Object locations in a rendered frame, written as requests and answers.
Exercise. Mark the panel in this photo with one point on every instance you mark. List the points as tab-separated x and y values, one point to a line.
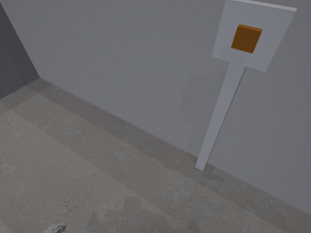
274	21

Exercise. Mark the robot left hand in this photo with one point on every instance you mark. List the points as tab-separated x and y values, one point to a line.
56	228

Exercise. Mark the button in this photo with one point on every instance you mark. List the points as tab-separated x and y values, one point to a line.
246	38

